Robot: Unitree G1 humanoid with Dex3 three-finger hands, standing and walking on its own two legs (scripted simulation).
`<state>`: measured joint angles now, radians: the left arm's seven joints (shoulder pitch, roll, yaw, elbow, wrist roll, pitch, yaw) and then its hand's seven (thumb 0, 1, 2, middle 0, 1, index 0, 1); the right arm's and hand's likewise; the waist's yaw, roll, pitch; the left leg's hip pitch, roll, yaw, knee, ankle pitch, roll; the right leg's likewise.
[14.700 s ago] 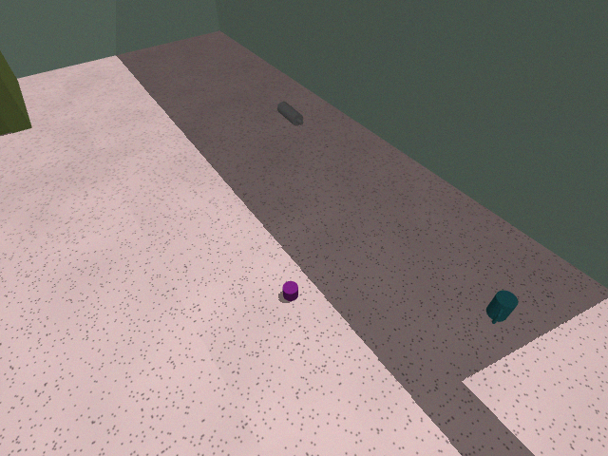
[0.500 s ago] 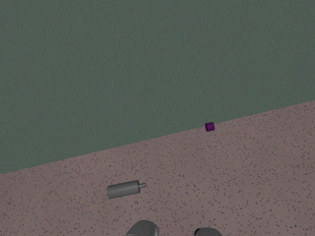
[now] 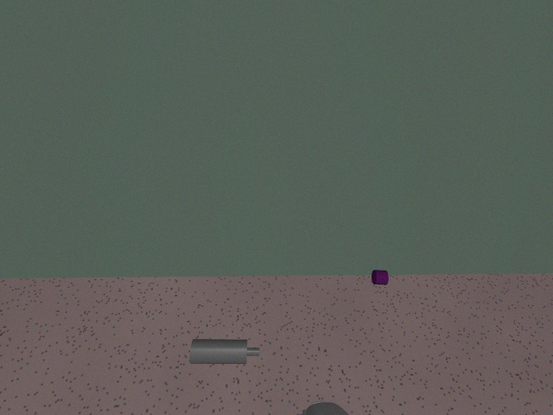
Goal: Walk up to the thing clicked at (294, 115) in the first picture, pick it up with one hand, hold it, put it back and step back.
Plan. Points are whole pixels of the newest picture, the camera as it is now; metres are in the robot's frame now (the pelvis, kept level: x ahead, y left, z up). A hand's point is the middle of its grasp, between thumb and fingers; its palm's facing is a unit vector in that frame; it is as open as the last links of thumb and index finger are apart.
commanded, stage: walk up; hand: left
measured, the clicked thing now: (225, 351) +0.50 +0.13 -0.71
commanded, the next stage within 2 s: stand in 1.26 s
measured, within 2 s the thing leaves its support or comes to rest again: neither
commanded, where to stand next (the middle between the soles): +0.08 -0.05 m, yaw -6 degrees
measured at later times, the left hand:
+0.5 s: hand (164, 405) +0.19 +0.18 -0.13, palm faces -0.19 -0.88 -0.43, open 7.3 cm
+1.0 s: hand out of the picture +0.08 +0.28 -0.17, palm faces -0.10 -0.93 -0.36, open 7.4 cm
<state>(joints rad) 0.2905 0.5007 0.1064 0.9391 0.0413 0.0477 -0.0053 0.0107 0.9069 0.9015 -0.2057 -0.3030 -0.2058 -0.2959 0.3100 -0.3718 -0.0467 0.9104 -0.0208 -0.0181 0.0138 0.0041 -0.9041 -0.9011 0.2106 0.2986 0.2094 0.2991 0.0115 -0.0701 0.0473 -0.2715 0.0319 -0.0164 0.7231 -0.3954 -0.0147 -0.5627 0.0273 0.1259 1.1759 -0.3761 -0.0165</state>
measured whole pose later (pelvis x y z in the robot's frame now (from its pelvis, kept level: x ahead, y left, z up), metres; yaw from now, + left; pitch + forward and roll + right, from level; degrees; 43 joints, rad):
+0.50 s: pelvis +0.03 -0.07 -0.01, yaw -8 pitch -3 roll +0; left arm 0.13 0.36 0.02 0.86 0.00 -0.02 0.01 0.01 0.90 0.90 -0.21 -0.30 -0.21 -0.30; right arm 0.20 -0.43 -0.05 0.83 0.02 0.04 -0.03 0.01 -0.91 -0.90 0.21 0.30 0.20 0.30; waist -0.03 0.07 0.19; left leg -0.45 0.02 -0.08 1.21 -0.58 0.02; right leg -0.44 0.00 0.04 0.74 -0.26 0.01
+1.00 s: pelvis -0.04 -0.01 -0.01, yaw -6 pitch -4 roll +0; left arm 0.18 0.49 0.12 0.88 0.04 0.09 -0.03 0.01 0.91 0.90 -0.21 -0.30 -0.21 -0.30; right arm 0.31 -0.38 -0.05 0.94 -0.03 -0.06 -0.04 0.01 -0.90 -0.90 0.21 0.30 0.21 0.30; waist 0.01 -0.13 0.13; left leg -0.35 0.06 -0.05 0.78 -0.37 -0.04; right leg -0.59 0.08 0.17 1.30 -0.37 -0.01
